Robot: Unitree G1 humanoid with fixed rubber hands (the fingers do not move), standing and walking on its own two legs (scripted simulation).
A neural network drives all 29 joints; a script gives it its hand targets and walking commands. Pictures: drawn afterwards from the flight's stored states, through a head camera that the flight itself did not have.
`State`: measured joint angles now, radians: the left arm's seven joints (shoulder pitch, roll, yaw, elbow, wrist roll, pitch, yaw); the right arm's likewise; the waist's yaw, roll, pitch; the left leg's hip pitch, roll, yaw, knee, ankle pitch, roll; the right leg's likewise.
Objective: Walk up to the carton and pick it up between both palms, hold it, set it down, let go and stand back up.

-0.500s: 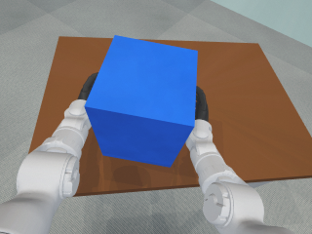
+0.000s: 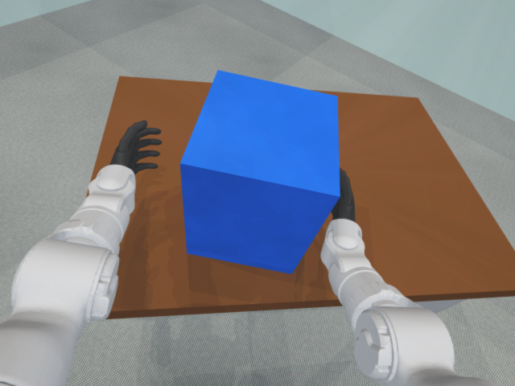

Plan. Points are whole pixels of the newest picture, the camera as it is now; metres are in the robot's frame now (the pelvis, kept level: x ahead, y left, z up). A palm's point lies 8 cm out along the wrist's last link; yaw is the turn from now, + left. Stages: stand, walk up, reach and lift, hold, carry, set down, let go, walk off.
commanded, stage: set down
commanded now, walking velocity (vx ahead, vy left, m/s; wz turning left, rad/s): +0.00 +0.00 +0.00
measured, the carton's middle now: (257, 179) +0.45 -0.03 +0.05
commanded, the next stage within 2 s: none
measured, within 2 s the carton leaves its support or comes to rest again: neither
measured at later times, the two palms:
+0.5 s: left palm (133, 215) +0.37 +0.16 +0.06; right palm (374, 259) +0.30 -0.20 +0.05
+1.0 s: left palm (123, 248) +0.32 +0.17 +0.04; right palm (380, 291) +0.25 -0.19 +0.05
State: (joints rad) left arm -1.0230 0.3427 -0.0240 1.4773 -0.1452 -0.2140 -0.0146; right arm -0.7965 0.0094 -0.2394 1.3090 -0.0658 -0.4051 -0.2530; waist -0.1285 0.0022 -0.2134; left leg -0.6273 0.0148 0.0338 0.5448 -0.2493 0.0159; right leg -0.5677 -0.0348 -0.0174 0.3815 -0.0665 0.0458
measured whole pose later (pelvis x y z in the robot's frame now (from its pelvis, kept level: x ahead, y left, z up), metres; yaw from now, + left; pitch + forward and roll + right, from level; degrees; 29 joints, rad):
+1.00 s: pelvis -0.06 -0.02 +0.00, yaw +1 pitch +6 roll -3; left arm -0.48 0.41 -0.08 0.68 -0.26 0.13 -0.09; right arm -0.29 0.07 -0.03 0.47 0.09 0.04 -0.38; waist -0.13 -0.02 -0.06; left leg -0.48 0.02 0.03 0.59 -0.21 0.03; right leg -0.39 -0.03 -0.02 0.38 -0.09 0.06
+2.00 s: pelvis -0.04 -0.02 +0.00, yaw +2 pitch -2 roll -3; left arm 0.23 0.51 -0.02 -0.03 -0.30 0.23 -0.14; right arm 0.41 0.03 0.08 -0.24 0.09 0.24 -0.33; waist -0.02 -0.01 0.03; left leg -0.28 0.02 0.03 0.59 -0.27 0.03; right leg -0.19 -0.03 -0.02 0.38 -0.15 0.06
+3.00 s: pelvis -0.01 -0.03 +0.00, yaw +2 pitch -1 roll -2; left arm 0.33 0.31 0.02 0.13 -0.14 0.12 -0.12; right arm 0.37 -0.07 0.02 0.13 0.09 -0.06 -0.13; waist -0.02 0.03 0.06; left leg -0.23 0.02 0.03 0.53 -0.28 0.03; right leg -0.17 -0.03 -0.02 0.38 -0.19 0.06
